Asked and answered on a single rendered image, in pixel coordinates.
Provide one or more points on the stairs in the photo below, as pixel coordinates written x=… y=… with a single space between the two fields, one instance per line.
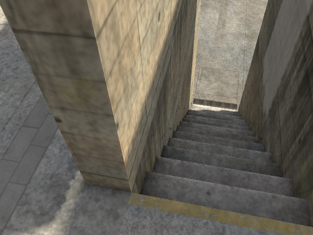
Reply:
x=214 y=160

